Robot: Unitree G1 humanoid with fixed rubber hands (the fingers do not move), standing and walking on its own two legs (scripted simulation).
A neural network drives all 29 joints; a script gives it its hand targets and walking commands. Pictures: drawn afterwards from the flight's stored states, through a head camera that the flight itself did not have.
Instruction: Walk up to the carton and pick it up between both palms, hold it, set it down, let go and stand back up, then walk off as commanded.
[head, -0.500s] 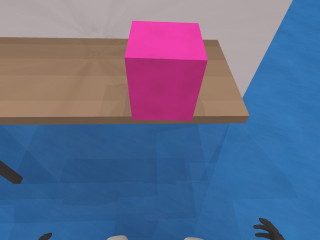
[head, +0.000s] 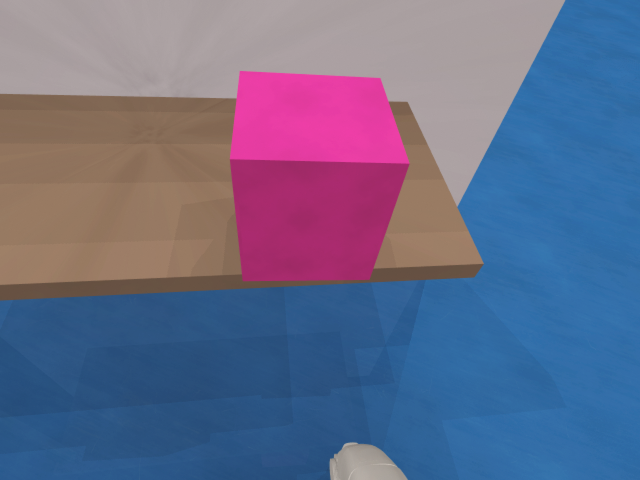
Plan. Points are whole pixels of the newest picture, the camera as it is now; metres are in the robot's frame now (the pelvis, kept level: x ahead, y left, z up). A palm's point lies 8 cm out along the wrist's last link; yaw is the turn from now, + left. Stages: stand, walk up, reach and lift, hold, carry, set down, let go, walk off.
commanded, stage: walk up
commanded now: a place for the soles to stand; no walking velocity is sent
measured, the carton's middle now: (309, 182) +0.51 -0.01 +0.06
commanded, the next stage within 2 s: none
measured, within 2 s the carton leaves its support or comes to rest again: neither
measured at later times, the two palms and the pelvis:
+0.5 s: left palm (117, 435) +0.20 +0.25 -0.14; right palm (551, 468) +0.14 -0.36 -0.15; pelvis +0.06 -0.05 -0.04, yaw +3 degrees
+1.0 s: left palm out of the picture +0.10 +0.27 -0.15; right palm (536, 439) +0.18 -0.35 -0.14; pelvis +0.04 -0.05 -0.04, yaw +6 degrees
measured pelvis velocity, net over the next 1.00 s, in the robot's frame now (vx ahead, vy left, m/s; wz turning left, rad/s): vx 0.04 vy -0.05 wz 0.11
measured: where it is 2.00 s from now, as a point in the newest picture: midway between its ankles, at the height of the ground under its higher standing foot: outside the picture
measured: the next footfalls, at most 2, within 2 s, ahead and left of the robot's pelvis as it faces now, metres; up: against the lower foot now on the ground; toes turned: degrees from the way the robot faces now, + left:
right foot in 0.14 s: +0.17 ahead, -0.16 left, +0.00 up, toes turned +4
left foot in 0.36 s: +0.08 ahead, +0.09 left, +0.00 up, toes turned +5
